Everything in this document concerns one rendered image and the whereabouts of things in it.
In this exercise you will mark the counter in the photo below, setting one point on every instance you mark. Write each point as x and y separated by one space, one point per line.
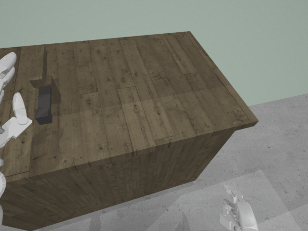
131 116

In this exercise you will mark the tap lever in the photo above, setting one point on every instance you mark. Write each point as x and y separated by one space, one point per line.
43 113

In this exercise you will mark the robot left hand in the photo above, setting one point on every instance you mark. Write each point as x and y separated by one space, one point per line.
16 125

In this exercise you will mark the robot right hand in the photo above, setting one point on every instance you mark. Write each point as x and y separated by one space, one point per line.
242 216

